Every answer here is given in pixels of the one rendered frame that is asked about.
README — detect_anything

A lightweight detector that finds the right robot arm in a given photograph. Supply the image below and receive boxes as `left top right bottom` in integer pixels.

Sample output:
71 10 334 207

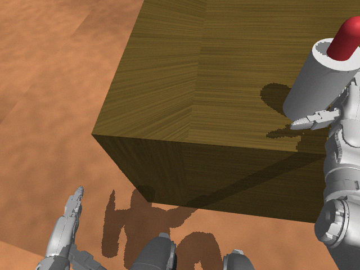
314 119 360 270

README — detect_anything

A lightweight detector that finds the left robot hand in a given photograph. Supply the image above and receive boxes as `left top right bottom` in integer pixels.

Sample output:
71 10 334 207
45 186 107 270

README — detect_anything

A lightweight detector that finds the bottle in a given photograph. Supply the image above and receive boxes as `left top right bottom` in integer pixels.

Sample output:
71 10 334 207
283 16 360 122

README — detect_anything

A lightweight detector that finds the right robot hand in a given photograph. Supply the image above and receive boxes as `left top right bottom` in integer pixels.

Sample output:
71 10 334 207
290 69 360 130

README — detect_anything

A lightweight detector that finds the left robot arm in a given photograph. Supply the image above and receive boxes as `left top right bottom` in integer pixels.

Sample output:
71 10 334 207
35 256 70 270

